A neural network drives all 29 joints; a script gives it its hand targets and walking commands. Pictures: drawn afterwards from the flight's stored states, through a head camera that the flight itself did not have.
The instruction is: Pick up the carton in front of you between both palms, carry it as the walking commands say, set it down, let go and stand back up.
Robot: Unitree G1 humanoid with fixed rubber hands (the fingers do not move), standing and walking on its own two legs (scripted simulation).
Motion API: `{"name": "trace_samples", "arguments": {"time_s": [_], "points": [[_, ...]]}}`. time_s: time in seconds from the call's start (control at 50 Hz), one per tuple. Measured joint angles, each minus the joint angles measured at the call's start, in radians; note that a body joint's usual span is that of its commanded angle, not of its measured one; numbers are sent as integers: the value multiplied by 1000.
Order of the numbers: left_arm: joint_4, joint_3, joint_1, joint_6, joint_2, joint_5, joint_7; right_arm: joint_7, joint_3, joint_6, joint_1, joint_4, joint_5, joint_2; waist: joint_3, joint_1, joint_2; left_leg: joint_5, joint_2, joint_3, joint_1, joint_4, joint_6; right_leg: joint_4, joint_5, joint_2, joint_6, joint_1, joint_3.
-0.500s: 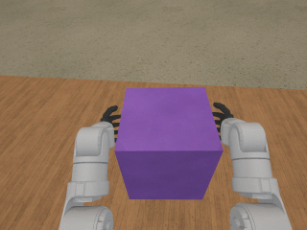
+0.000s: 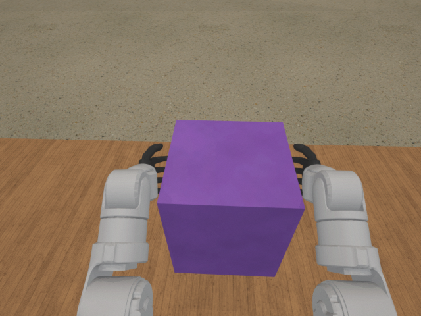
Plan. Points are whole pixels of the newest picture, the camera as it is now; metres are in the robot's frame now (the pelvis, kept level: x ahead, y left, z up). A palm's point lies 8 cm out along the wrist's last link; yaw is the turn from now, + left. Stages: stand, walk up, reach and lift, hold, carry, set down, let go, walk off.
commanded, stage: carry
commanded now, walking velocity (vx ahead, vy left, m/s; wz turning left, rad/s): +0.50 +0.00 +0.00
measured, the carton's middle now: (226, 200) +0.35 -0.01 +0.03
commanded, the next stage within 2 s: none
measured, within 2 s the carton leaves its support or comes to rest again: neither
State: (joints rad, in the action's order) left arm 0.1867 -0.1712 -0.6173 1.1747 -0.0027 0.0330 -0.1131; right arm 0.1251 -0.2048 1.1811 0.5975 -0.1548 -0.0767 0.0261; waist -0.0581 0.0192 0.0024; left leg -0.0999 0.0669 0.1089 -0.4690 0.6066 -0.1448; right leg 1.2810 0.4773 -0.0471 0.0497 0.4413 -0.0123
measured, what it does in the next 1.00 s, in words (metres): goes down: right foot 0.04 m lower, then left foot 0.04 m lower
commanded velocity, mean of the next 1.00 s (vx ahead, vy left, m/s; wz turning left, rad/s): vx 0.50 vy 0.00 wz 0.00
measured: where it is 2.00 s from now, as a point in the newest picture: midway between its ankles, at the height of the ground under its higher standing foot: (212, 170)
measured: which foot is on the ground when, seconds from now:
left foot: down 0.00-0.44, up 0.46-0.96, down 0.98-1.00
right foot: up 0.00-0.40, down 0.42-1.00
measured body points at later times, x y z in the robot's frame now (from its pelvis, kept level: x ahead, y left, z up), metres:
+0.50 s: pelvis +0.30 -0.03 -0.04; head +0.30 -0.04 +0.41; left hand +0.66 +0.12 +0.08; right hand +0.67 -0.18 +0.08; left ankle +0.11 +0.05 -0.65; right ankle +0.38 -0.07 -0.76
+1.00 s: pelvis +0.59 -0.01 -0.07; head +0.59 -0.01 +0.38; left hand +0.95 +0.16 +0.06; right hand +0.96 -0.14 +0.06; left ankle +0.71 +0.04 -0.80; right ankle +0.40 -0.07 -0.74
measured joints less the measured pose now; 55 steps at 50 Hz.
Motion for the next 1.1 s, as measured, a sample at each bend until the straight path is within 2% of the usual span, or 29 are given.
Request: {"name": "trace_samples", "arguments": {"time_s": [0.1, 0.18, 0.32, 0.38, 0.42, 0.44, 0.46, 0.5, 0.54, 0.64, 0.72, 0.82, 0.92, 0.98, 1.0, 1.02, 1.06, 1.1], "points": [[-67, -6, 21, 8, 26, 30, -2, 4, 10, -16, -20, 35, 35, -13, 41, 27, 3, -44, 6, -3, 81, -53, -7, -163, -102, 78, -25, 192, 21], [-139, -18, 40, -6, 38, 37, -4, 6, 9, -39, -16, 72, 42, -5, 52, 39, 4, -87, 7, -19, 147, -86, -1, -277, -221, 103, -36, 278, 19], [-235, -33, 51, 7, 37, 34, -8, 8, 16, -39, 8, 120, 46, 3, 22, 52, -11, -218, 15, -50, 285, -95, 24, -576, -470, 72, -12, 246, -26], [-213, -39, 35, 22, 34, 38, -7, 8, 21, -30, 24, 91, 47, -6, -11, 58, -18, -316, 23, -57, 346, -45, 35, -767, -592, 37, 16, 155, -68], [-171, -36, 12, 28, 34, 46, -5, 6, 20, -19, 34, 63, 53, -21, -31, 53, -23, -390, 26, -44, 359, 81, 46, -862, -651, 22, 31, 61, -100], [-145, -36, 0, 26, 38, 52, -5, 5, 20, -16, 43, 43, 58, -34, -40, 41, -12, -399, 14, -31, 336, 190, 57, -844, -577, 13, 55, 37, -105], [-115, -35, -14, 17, 43, 60, -5, 3, 17, -18, 57, 17, 63, -48, -37, 23, 15, -412, 0, -49, 283, 338, 82, -778, -502, -6, 71, 52, -114], [-58, -31, -27, 13, 44, 65, -4, 0, 13, -15, 58, -24, 65, -58, -27, -7, 21, -427, 5, -86, 158, 605, 99, -689, -418, -16, 82, 63, -117], [-37, -27, -7, 20, 38, 54, -4, 0, 17, -3, 44, -41, 53, -48, -18, -30, 10, -388, -10, -96, 47, 703, 98, -674, -387, -17, 80, 41, -113], [-63, -15, 30, 12, 20, 15, -13, 3, 18, 11, 22, 4, 17, -15, 29, -62, -2, -293, -90, -116, -155, 553, 110, -710, -331, -18, 88, -41, -108], [-102, -15, 34, -13, 23, 4, -15, 5, 8, -1, 5, 72, 8, -2, 49, -80, -5, -176, -122, -120, -256, 436, 120, -736, -286, -17, 83, -104, -94], [-158, -17, 27, -23, 29, -5, -18, 8, 0, -2, -9, 159, 6, 8, 47, -92, 1, 1, -116, -95, -282, 272, 109, -759, -211, -22, 67, -198, -68], [-132, -12, 1, -20, 28, -8, -18, 8, -14, 14, -10, 174, 0, 7, 5, -105, 16, 194, -65, -44, -175, -27, 69, -733, -84, -38, 49, -307, -49], [-85, -13, -10, -11, 12, -11, -15, 7, -14, 17, 10, 115, -9, 9, -26, -97, 24, 291, -38, -7, -36, -178, 48, -577, 19, -46, 33, -341, -62], [-62, -11, -20, -12, 0, -14, -12, 6, -14, 10, 18, 89, -14, 12, -34, -82, 9, 220, -27, -2, -18, -151, 41, -465, 17, -30, 22, -316, -74], [-33, -13, -33, -18, -11, -17, -10, 5, -13, -1, 29, 60, -19, 14, -29, -63, -16, 140, -8, 6, -34, -82, 27, -313, 36, -17, 0, -263, -54], [8, -14, -29, -20, -18, -17, -7, 4, -7, -9, 36, 3, -21, 11, -17, -28, -17, 42, 4, 7, -41, 0, 4, -57, 52, -24, -9, -140, -13], [17, -6, -12, -8, -6, -3, -7, 4, -1, -3, 15, -14, -7, 2, -4, -2, -2, 15, 7, 0, -16, 8, 0, 28, 12, -12, -3, -32, 0]]}}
